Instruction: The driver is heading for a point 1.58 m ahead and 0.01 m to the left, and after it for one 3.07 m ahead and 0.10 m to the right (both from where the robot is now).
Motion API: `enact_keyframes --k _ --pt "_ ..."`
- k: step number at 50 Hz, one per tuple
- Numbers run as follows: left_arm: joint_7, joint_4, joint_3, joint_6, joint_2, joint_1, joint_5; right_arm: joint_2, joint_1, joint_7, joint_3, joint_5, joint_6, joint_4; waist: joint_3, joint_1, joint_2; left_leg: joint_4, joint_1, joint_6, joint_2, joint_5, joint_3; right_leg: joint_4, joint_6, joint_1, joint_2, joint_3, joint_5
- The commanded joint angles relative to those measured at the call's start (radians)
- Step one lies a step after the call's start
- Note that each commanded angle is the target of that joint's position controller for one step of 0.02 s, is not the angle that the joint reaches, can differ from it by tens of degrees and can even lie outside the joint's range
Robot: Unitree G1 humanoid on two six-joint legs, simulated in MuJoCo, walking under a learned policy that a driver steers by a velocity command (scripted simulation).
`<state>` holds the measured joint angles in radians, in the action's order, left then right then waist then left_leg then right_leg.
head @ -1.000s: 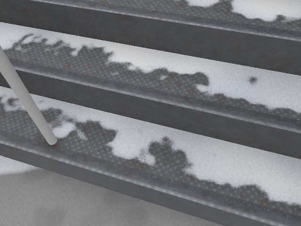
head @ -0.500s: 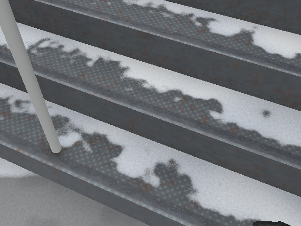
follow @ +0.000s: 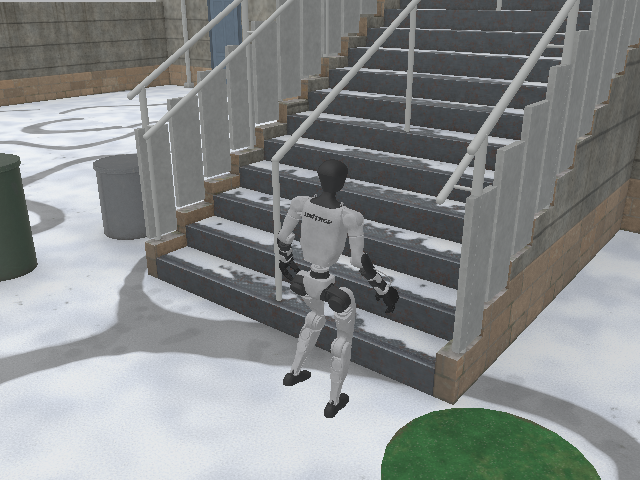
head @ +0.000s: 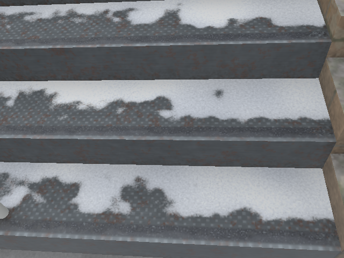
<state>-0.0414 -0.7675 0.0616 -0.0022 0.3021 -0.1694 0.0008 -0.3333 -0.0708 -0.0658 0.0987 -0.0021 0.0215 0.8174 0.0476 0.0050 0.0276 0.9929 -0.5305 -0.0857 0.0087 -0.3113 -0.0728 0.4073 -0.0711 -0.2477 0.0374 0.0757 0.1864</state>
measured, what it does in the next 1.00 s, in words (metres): steps on the spot: left foot, then right foot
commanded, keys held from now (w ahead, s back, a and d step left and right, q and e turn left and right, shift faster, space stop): e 0.18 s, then no key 0.06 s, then w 0.10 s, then no key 0.66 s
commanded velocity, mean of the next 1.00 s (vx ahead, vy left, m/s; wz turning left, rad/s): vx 0.05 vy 0.00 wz -0.24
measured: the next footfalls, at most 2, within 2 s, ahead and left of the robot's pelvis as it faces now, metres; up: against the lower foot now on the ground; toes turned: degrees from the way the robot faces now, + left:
left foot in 0.30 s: +0.09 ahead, +0.14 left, +0.00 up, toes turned -15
right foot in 0.58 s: +0.07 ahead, -0.09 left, +0.00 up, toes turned -9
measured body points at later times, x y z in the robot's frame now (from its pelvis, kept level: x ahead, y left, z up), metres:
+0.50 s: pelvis +0.05 +0.03 +0.00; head +0.08 +0.05 +0.45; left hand +0.21 +0.27 -0.14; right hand +0.07 -0.25 -0.12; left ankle +0.05 +0.15 -0.75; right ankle +0.01 -0.08 -0.72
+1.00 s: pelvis +0.06 +0.01 -0.01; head +0.07 +0.00 +0.44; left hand +0.23 +0.25 -0.13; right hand +0.11 -0.29 -0.14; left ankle +0.05 +0.15 -0.75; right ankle +0.03 -0.09 -0.75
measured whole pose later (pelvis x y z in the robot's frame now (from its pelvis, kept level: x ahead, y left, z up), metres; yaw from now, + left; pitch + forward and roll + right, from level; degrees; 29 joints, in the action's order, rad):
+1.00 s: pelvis +0.06 +0.01 -0.01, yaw -13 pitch -1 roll +0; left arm -0.01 -1.03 0.02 0.02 0.28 -0.08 0.00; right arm -0.29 -0.10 -0.04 0.01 -0.01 0.01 1.00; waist 0.03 0.00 0.01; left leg 0.37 -0.09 -0.03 -0.01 -0.26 -0.04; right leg 0.42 -0.04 -0.17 0.06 0.06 0.23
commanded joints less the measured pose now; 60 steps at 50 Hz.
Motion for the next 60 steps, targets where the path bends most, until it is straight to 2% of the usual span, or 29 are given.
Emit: enact_keyframes --k 1,3,5,7,9,12,13,14,15,16,17,18,20,21,23,26,28,29,30,31,32,34,35,37,38,39,44,51,60 --pt "-0.014 0.067 0.044 0.001 0.191 0.003 0.012 -0.074 0.074 0.003 0.014 0.003 -0.011 -0.073 -0.087 0.026 -0.165 -0.120 -0.089 -0.011 0.005 0.026 -0.030 -0.108 -0.122 0.174 -0.232 0.276 -0.110" --pt "-0.015 0.075 0.047 -0.001 0.211 0.028 0.004 -0.069 0.075 0.016 0.009 -0.004 -0.028 -0.073 -0.103 0.026 -0.152 -0.205 -0.045 -0.017 0.014 0.015 -0.039 -0.089 -0.129 0.167 -0.229 0.311 -0.109" --pt "-0.010 0.076 0.048 -0.004 0.213 0.032 0.010 -0.073 0.076 0.022 0.007 0.005 -0.042 -0.068 -0.097 0.034 -0.179 -0.263 0.005 -0.017 0.023 0.004 -0.034 -0.084 -0.131 0.140 -0.217 0.327 -0.090" --pt "-0.003 0.074 0.051 -0.002 0.209 0.020 0.001 -0.077 0.054 0.024 0.007 0.008 -0.052 -0.061 -0.105 0.032 -0.227 -0.284 0.065 -0.019 0.039 -0.021 -0.039 -0.090 -0.144 0.113 -0.210 0.371 -0.093" --pt "0.002 0.085 0.052 -0.004 0.205 0.047 -0.001 -0.092 0.050 0.029 0.007 0.009 -0.063 -0.060 -0.100 0.025 -0.206 -0.335 0.089 -0.008 0.044 -0.040 -0.044 -0.068 -0.144 0.122 -0.209 0.408 -0.167" --pt "0.003 0.098 0.043 -0.011 0.191 0.082 0.000 -0.092 -0.013 0.046 0.004 0.009 -0.078 -0.036 -0.150 -0.001 -0.190 -0.487 0.212 0.021 0.037 0.034 -0.012 -0.004 -0.122 0.148 -0.197 0.406 -0.353" --pt "0.003 0.101 0.035 -0.013 0.177 0.090 -0.002 -0.091 -0.059 0.053 0.004 0.008 -0.082 -0.021 -0.172 -0.028 -0.179 -0.599 0.311 0.042 0.029 0.136 0.007 0.008 -0.097 0.115 -0.172 0.391 -0.274" --pt "0.033 0.059 0.028 -0.019 0.140 0.029 0.030 -0.049 -0.102 0.042 -0.024 -0.042 -0.058 -0.016 -0.154 -0.031 -0.150 -0.695 0.428 0.089 -0.018 0.131 -0.024 0.059 -0.026 0.018 -0.110 0.335 -0.180" --pt "0.047 0.069 0.005 -0.015 0.058 -0.002 0.032 -0.103 -0.112 0.033 -0.021 -0.063 -0.049 -0.024 -0.150 -0.017 0.051 -0.810 0.500 0.141 -0.214 0.009 -0.256 0.201 0.025 -0.092 -0.012 0.229 0.064" --pt "0.047 0.081 0.007 -0.017 0.066 -0.020 0.028 -0.212 -0.068 0.036 0.000 -0.066 -0.035 -0.030 -0.104 0.007 0.210 -0.848 0.493 0.272 -0.351 -0.089 -0.488 0.328 0.040 -0.265 0.129 0.076 0.384" --pt "0.041 0.057 0.016 -0.019 0.127 -0.020 0.050 -0.174 -0.087 0.046 -0.001 -0.056 -0.032 -0.022 -0.071 -0.012 0.145 -0.841 0.446 0.327 -0.388 -0.171 -0.522 0.487 0.038 -0.280 0.063 0.104 0.373" --pt "0.043 0.035 0.021 -0.016 0.133 -0.018 0.046 -0.111 -0.059 0.049 -0.021 -0.037 -0.036 -0.023 -0.030 0.003 0.085 -0.844 0.408 0.304 -0.330 -0.160 -0.435 0.523 0.036 -0.266 0.050 0.128 0.310" --pt "0.054 -0.001 0.016 -0.006 0.100 -0.024 0.041 -0.056 -0.026 0.040 -0.045 -0.027 -0.049 -0.016 0.003 0.017 0.127 -0.823 0.400 0.244 -0.218 0.099 -0.231 0.482 0.060 -0.204 0.037 0.086 0.219" --pt "0.058 -0.015 0.012 -0.005 0.089 -0.028 0.041 -0.055 -0.034 0.036 -0.050 -0.026 -0.053 -0.004 -0.012 0.014 0.139 -0.783 0.422 0.239 -0.185 0.281 -0.163 0.435 0.077 -0.168 0.040 0.055 0.221" --pt "0.051 -0.036 0.002 -0.007 0.067 -0.007 0.036 -0.063 -0.067 0.032 -0.054 -0.023 -0.057 0.027 -0.065 0.003 0.129 -0.701 0.450 0.251 -0.175 0.605 -0.088 0.303 0.099 -0.065 0.029 -0.007 0.238" --pt "0.024 -0.079 -0.012 -0.011 0.052 0.000 0.006 -0.080 -0.131 0.034 -0.051 -0.016 -0.043 0.074 -0.095 -0.020 0.176 -0.623 0.521 0.252 -0.185 0.819 -0.086 0.045 0.081 0.042 0.010 -0.067 0.133" --pt "0.013 -0.114 -0.015 -0.001 0.062 -0.016 0.017 -0.064 -0.138 0.034 -0.056 -0.005 -0.044 0.090 -0.088 0.002 0.117 -0.605 0.451 0.179 -0.167 0.700 -0.085 -0.195 0.060 0.203 -0.031 -0.025 -0.144" --pt "0.007 -0.120 -0.011 0.008 0.095 -0.013 0.029 -0.048 -0.139 0.039 -0.064 -0.006 -0.053 0.081 -0.115 -0.005 0.067 -0.628 0.368 0.144 -0.157 0.543 -0.086 -0.177 0.049 0.317 -0.116 0.057 -0.226" --pt "0.011 -0.136 -0.001 0.011 0.153 0.023 0.019 -0.029 -0.176 0.045 -0.069 -0.001 -0.053 0.086 -0.093 -0.055 -0.050 -0.692 0.345 0.118 -0.093 0.304 -0.050 -0.070 0.016 0.292 -0.166 0.111 -0.359" --pt "0.019 -0.147 -0.006 0.012 0.117 0.034 0.008 -0.037 -0.165 0.035 -0.071 -0.006 -0.043 0.113 -0.084 -0.027 -0.029 -0.724 0.399 0.111 -0.075 0.202 -0.034 -0.046 -0.004 0.242 -0.166 0.099 -0.325" --pt "0.019 -0.120 0.002 0.010 0.129 0.071 -0.014 -0.094 -0.085 0.030 -0.058 -0.007 -0.060 0.088 -0.088 -0.003 -0.041 -0.675 0.378 0.086 -0.032 0.182 0.011 -0.024 0.000 0.219 -0.085 0.047 -0.219" --pt "0.022 -0.140 -0.007 0.016 0.100 0.064 0.009 -0.062 -0.073 0.020 -0.067 0.001 -0.062 0.099 -0.079 0.002 -0.074 -0.639 0.369 0.089 -0.030 0.245 0.017 -0.033 0.016 0.188 -0.072 0.050 -0.248" --pt "0.023 -0.155 -0.008 0.023 0.091 0.050 0.009 -0.056 -0.092 0.017 -0.069 -0.001 -0.058 0.109 -0.075 -0.002 -0.086 -0.638 0.370 0.088 -0.033 0.279 0.014 -0.026 0.017 0.185 -0.073 0.052 -0.302" --pt "0.026 -0.176 -0.012 0.029 0.083 0.034 0.003 -0.052 -0.107 0.014 -0.072 -0.004 -0.050 0.126 -0.078 0.000 -0.081 -0.631 0.380 0.091 -0.035 0.328 0.014 -0.011 0.015 0.186 -0.077 0.051 -0.387" --pt "0.025 -0.179 -0.011 0.029 0.091 0.044 0.002 -0.053 -0.091 0.014 -0.072 -0.012 -0.044 0.122 -0.088 -0.003 -0.067 -0.630 0.392 0.090 -0.035 0.336 0.012 -0.008 0.014 0.185 -0.083 0.059 -0.412" --pt "0.027 -0.187 -0.009 0.031 0.099 0.049 0.002 -0.054 -0.074 0.017 -0.072 -0.010 -0.035 0.117 -0.093 -0.008 -0.073 -0.627 0.401 0.091 -0.038 0.348 0.008 -0.009 0.013 0.183 -0.085 0.069 -0.432" --pt "0.029 -0.211 -0.009 0.032 0.111 0.079 0.001 -0.061 -0.056 0.020 -0.073 -0.010 -0.015 0.135 -0.084 -0.012 -0.058 -0.641 0.406 0.085 -0.042 0.289 0.007 -0.025 0.007 0.164 -0.090 0.079 -0.379" --pt "0.021 -0.233 -0.014 0.030 0.115 0.102 0.004 -0.081 -0.031 0.022 -0.072 -0.012 -0.021 0.149 -0.080 -0.008 -0.030 -0.646 0.400 0.072 -0.043 0.240 0.018 -0.042 -0.005 0.133 -0.086 0.086 -0.280" --pt "0.012 -0.251 -0.020 0.025 0.113 0.107 0.007 -0.077 -0.037 0.025 -0.079 -0.013 -0.032 0.158 -0.081 -0.007 -0.035 -0.649 0.378 0.069 -0.046 0.205 0.020 -0.054 -0.005 0.113 -0.078 0.082 -0.182"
